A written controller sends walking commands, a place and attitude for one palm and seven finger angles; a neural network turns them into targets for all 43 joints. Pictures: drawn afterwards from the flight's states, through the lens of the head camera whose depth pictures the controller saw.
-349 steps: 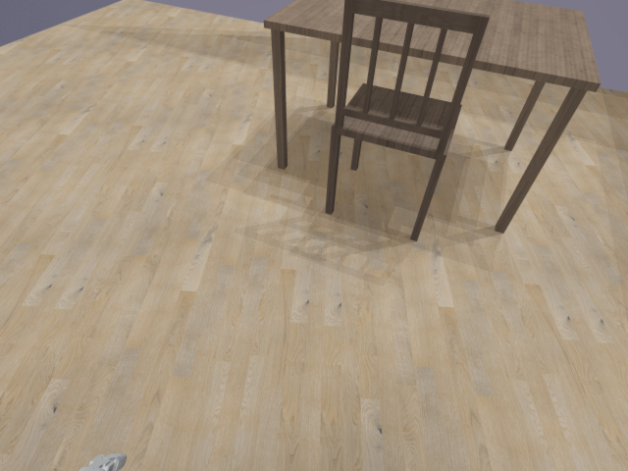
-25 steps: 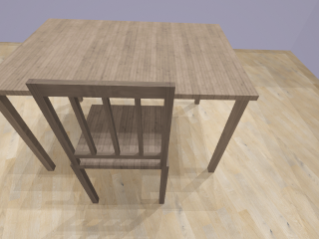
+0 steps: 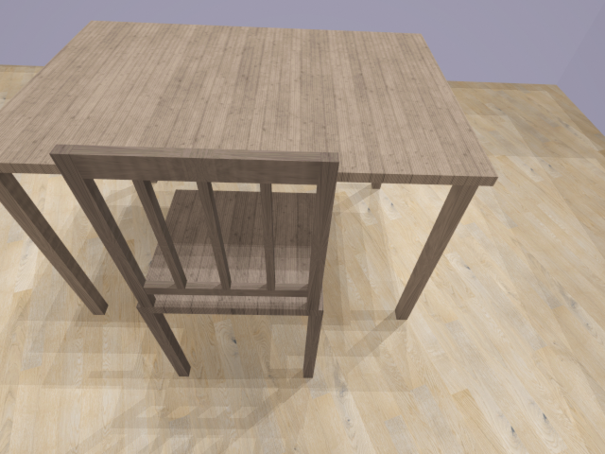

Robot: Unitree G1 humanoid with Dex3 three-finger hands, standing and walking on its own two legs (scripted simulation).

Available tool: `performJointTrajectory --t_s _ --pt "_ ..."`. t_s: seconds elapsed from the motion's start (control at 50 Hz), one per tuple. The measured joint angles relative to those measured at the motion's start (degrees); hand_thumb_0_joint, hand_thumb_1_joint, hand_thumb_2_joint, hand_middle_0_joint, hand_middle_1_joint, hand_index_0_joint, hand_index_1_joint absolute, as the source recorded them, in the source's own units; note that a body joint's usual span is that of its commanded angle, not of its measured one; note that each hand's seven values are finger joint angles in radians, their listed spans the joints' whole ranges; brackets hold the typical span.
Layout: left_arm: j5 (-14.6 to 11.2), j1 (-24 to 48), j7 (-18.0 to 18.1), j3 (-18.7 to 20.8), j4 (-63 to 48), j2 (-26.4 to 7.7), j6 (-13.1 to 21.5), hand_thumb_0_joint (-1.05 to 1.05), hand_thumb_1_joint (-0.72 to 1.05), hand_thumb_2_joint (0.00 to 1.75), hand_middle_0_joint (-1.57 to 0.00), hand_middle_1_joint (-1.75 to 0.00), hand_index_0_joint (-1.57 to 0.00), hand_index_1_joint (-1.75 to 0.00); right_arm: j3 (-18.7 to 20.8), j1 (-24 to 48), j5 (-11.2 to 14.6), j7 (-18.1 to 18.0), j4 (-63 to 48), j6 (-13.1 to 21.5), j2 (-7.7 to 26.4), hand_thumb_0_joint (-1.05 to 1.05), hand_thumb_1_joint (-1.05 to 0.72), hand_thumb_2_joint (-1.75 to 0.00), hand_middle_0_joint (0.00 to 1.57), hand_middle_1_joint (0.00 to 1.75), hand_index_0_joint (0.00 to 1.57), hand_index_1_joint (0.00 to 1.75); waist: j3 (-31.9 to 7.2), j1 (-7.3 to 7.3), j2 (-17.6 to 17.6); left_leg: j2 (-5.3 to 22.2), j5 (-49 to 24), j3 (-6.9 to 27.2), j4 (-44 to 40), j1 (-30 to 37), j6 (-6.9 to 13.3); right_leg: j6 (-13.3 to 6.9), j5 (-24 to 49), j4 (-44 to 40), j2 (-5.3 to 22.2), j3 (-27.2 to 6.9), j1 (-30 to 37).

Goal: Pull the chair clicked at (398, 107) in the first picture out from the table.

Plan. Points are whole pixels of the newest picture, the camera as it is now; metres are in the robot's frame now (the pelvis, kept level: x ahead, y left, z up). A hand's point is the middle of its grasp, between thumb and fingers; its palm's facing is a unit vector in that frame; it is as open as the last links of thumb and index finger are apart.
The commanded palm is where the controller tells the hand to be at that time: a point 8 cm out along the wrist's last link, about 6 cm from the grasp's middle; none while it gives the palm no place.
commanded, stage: look again from close up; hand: left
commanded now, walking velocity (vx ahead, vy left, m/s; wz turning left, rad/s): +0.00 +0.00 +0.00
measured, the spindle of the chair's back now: (216, 240) +0.48 +0.19 -0.07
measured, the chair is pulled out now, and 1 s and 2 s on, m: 0.00 0.00 0.00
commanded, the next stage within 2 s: shuffle to correct the standing spot in 0.06 s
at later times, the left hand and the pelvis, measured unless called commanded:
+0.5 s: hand out of the picture -0.02 +0.16 -0.19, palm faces +0.05 -0.98 -0.18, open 7.3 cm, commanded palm none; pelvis +0.04 -0.01 -0.01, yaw +1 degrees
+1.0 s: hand out of the picture +0.08 +0.16 -0.18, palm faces +0.09 -0.96 -0.25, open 7.3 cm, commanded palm none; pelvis +0.05 -0.03 -0.01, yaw +2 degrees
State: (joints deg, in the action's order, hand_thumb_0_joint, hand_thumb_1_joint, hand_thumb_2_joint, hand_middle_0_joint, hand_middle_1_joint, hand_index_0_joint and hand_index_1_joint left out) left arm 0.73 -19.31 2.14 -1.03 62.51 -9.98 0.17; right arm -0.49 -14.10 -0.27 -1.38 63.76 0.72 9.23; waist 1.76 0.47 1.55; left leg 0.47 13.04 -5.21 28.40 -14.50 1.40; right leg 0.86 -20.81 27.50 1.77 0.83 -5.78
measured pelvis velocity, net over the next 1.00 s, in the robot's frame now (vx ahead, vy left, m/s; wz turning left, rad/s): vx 0.05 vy -0.03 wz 0.04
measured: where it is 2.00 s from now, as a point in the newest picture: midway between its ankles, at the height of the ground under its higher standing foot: outside the picture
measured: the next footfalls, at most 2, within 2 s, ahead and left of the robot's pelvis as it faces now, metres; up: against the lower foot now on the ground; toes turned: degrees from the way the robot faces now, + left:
right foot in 1.00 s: +0.09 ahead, -0.14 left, +0.00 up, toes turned -1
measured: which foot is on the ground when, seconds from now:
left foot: down 0.00-1.00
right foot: down 0.00-0.82, up 0.84-0.98, down 1.00-1.00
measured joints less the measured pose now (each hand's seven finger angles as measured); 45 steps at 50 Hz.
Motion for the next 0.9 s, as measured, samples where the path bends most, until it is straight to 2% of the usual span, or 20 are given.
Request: performJointTrajectory --t_s 0.24,0.4,0.5,0.56,0.66,0.72,0.76,0.78,0.8,0.84,0.9 --pt "0.2 0.2 -0.2 -0.2 0.6 0.8 0.3 0.00 0.91 0.90 -0.20 -0.30 -0.20 -0.30 0.1 0.8 -0.1 0.1 0.6 -0.1 0.0 0.00 -0.91 -0.90 0.20 0.30 0.20 0.30 -0.6 -0.04 0.3 0.2 -0.2 0.1 -0.8 0.7 -0.4 -0.4 0.1 -0.6 -0.3 0.0 0.6" --pt "0.5 -2.1 -1.0 0.8 0.7 0.3 0.2 0.00 0.91 0.90 -0.20 -0.30 -0.20 -0.30 0.6 -2.5 -0.7 0.7 0.6 -0.7 -0.5 0.00 -0.91 -0.90 0.20 0.30 0.20 0.30 -1.9 -0.18 0.4 0.0 4.1 1.5 4.6 -1.2 -0.6 -0.9 -4.0 2.9 0.0 1.5 0.3" --pt "0.3 -3.7 -0.8 1.3 1.6 0.0 0.6 0.00 0.91 0.90 -0.20 -0.30 -0.20 -0.30 0.4 -3.0 -0.7 0.2 0.9 0.5 -1.2 0.00 -0.91 -0.90 0.20 0.30 0.20 0.30 -1.4 -0.20 1.3 -0.2 7.2 1.1 7.2 -1.0 -0.7 -1.0 -6.7 5.8 0.4 1.2 0.2" --pt "0.0 -2.9 -0.3 1.1 2.3 0.5 0.3 0.00 0.91 0.90 -0.20 -0.30 -0.20 -0.30 0.2 -2.7 -0.5 -0.7 0.8 1.5 -1.5 0.00 -0.90 -0.90 0.20 0.30 0.20 0.30 -0.5 -0.52 0.8 0.0 7.7 0.8 6.8 0.0 -0.8 -1.3 -5.2 10.4 0.6 2.2 -1.6" --pt "-0.3 -0.6 0.4 1.2 0.9 1.5 1.3 0.00 0.91 0.90 -0.20 -0.30 -0.20 -0.30 0.0 -1.8 -0.2 -1.7 1.3 0.0 -1.0 0.01 -0.92 -0.90 0.20 0.30 0.20 0.30 -0.6 -0.02 -0.8 0.5 6.5 1.0 5.2 0.0 -1.6 -1.1 -5.7 3.4 0.0 2.7 1.3" --pt "0.1 0.3 0.8 1.1 -0.8 1.9 2.0 0.00 0.91 0.90 -0.20 -0.30 -0.20 -0.30 0.6 -0.6 0.1 -1.3 0.1 -0.8 -0.2 0.01 -0.92 -0.90 0.20 0.30 0.20 0.30 0.1 -0.19 -1.3 0.8 6.5 1.3 7.2 -1.7 -1.0 -1.7 -4.6 3.4 -0.3 3.4 0.7" --pt "0.4 0.6 1.0 1.1 -1.7 1.9 1.8 0.00 0.91 0.90 -0.20 -0.30 -0.20 -0.30 1.0 0.1 0.1 -1.3 -0.7 -1.2 0.4 0.01 -0.92 -0.90 0.20 0.30 0.20 0.30 0.5 -0.22 -1.1 0.4 8.6 1.0 7.8 -2.4 -0.7 -2.2 -3.9 4.9 -0.1 3.9 0.3" --pt "0.4 0.6 1.1 1.1 -2.0 1.9 1.5 0.00 0.91 0.90 -0.20 -0.30 -0.20 -0.30 1.2 0.4 0.0 -1.3 -1.2 -1.3 0.7 0.01 -0.92 -0.90 0.20 0.30 0.20 0.30 0.7 -0.24 -0.9 0.2 7.2 0.6 6.5 -2.1 -0.6 -2.4 -3.5 6.2 0.0 4.2 -0.1" --pt "0.3 0.5 1.0 1.1 -2.3 1.8 1.1 0.00 0.91 0.90 -0.20 -0.30 -0.20 -0.30 1.4 0.7 0.0 -1.2 -1.7 -1.2 1.0 0.01 -0.92 -0.90 0.20 0.30 0.20 0.30 0.8 -0.33 -1.0 0.3 1.7 0.3 4.4 -1.3 -0.3 -2.5 -3.0 8.3 0.0 4.5 -0.6" --pt "-0.2 0.7 0.8 1.2 -2.4 1.5 0.0 0.00 0.91 0.90 -0.21 -0.30 -0.20 -0.30 1.9 1.0 -0.4 -1.3 -2.5 -0.7 1.4 0.01 -0.91 -0.90 0.20 0.30 0.20 0.30 0.8 -0.61 -0.7 0.2 1.8 0.1 3.2 0.3 -0.3 -2.0 -1.3 15.2 0.4 4.3 -3.3" --pt "-0.3 2.5 0.8 1.7 -3.2 0.5 -1.7 0.00 0.91 0.90 -0.21 -0.30 -0.20 -0.30 1.7 1.4 -0.6 -1.2 -3.6 -0.1 1.2 0.00 -0.91 -0.90 0.20 0.30 0.19 0.30 1.0 -0.49 0.5 -0.5 3.8 -0.2 1.4 2.1 -0.3 -1.3 -8.8 22.4 0.6 1.7 -8.1"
